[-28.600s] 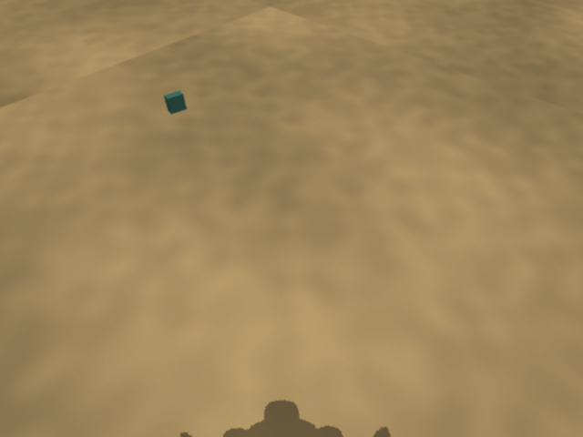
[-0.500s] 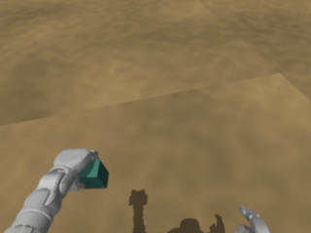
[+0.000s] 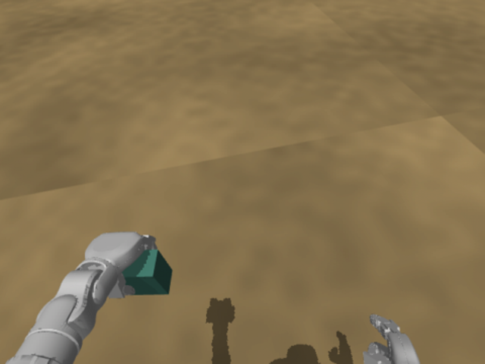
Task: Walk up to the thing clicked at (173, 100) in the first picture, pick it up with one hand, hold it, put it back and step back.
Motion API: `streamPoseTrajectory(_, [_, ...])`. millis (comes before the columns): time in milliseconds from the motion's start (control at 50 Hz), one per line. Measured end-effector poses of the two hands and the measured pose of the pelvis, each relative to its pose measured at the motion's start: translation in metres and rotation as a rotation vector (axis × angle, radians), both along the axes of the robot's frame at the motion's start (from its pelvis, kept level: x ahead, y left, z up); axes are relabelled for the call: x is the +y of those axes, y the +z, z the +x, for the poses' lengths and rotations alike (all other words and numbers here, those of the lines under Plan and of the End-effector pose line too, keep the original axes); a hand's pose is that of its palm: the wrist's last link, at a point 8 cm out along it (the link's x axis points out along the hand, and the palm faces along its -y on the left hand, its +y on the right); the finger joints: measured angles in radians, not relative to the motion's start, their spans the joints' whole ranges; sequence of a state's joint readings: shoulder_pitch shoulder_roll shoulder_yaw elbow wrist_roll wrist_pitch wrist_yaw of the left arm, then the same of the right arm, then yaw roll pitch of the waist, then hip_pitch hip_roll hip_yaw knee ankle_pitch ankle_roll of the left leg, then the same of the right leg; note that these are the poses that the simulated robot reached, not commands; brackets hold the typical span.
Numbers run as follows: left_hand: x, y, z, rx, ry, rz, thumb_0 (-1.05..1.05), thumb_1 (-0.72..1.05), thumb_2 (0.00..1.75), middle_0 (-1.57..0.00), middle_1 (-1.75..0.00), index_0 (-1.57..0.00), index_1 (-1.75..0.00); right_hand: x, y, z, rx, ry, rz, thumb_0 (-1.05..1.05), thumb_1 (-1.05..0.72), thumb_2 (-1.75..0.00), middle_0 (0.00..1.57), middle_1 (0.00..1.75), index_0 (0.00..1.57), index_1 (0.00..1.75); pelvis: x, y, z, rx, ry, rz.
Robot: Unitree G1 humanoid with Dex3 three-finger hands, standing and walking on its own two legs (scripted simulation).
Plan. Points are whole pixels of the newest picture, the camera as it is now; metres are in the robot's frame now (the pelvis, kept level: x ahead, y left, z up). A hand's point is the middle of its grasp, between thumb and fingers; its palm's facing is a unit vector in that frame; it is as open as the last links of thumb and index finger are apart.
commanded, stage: hold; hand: left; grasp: from above
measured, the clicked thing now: (137, 273) +0.30 +0.21 -0.06
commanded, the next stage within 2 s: crouch in 0.50 s
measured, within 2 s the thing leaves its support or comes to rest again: neither
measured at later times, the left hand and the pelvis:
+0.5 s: hand (123, 266) +0.30 +0.23 -0.02, palm faces -0.46 -0.04 -0.89, open 8.6 cm; pelvis +0.01 +0.00 +0.01, yaw +0 degrees
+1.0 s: hand (138, 274) +0.32 +0.23 -0.10, palm faces -0.43 +0.04 -0.90, open 8.6 cm; pelvis +0.00 +0.00 -0.04, yaw +1 degrees
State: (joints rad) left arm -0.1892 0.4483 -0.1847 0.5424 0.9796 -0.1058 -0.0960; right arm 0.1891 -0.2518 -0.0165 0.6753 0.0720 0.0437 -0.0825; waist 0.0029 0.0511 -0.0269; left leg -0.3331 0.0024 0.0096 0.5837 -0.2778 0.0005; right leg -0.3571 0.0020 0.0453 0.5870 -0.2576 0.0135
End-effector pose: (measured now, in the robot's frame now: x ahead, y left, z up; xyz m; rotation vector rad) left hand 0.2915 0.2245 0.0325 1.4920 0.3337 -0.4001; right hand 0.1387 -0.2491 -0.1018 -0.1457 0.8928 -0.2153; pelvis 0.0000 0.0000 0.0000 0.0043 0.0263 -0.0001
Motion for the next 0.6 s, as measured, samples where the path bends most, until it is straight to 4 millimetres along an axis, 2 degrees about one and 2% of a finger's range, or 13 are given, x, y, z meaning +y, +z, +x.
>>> streamPoseTrajectory(140, [0.0,0.005,0.004,-0.004,0.004,-0.006,-0.01,0.15,0.64,-0.7,-0.65,-0.72,-0.6,0.001,0.003,0.006,-0.005,-0.001,0.001,0.01,-0.93,-0.9,0.2,0.3,0.2,0.3,0.0,0.002,0.004,-0.007,-0.001,0.0])
streamPoseTrajectory(320, [0.0,0.0,0.006,0.015,-0.005,-0.006,-0.01,0.15,0.64,-0.7,-0.66,-0.72,-0.6,0.002,0.006,0.01,0.0,-0.005,0.002,0.01,-0.93,-0.9,0.2,0.3,0.2,0.3,0.001,0.004,0.008,-0.008,-0.002,0.0])
streamPoseTrajectory(600, [0.002,0.005,0.017,0.007,0.006,0.002,-0.01,0.15,0.64,-0.7,-0.66,-0.72,-0.6,-0.001,0.004,0.008,0.034,-0.018,0.005,0.01,-0.92,-0.9,0.2,0.3,0.2,0.3,0.0,0.007,0.014,-0.007,0.0,0.0])
